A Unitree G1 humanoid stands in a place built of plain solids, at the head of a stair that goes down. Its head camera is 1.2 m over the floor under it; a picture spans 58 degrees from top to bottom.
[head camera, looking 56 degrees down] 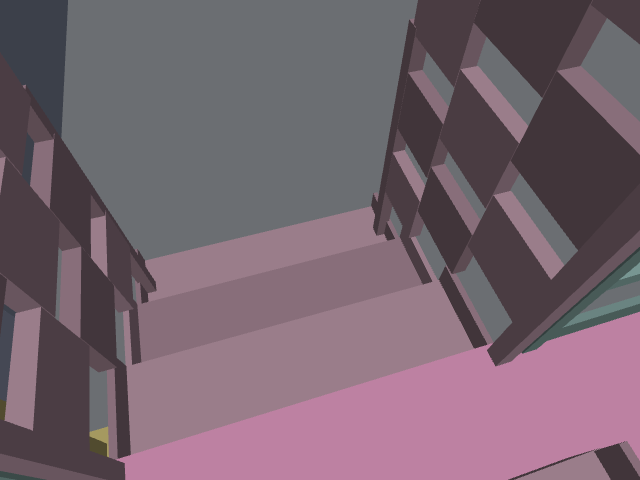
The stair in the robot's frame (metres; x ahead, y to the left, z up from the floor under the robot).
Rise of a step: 0.15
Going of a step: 0.30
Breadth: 1.12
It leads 17 degrees to the left of straight ahead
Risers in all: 4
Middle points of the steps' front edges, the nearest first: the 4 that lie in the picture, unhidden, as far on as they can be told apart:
0.30 0.01 0.00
0.59 0.09 -0.15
0.88 0.18 -0.30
1.16 0.27 -0.46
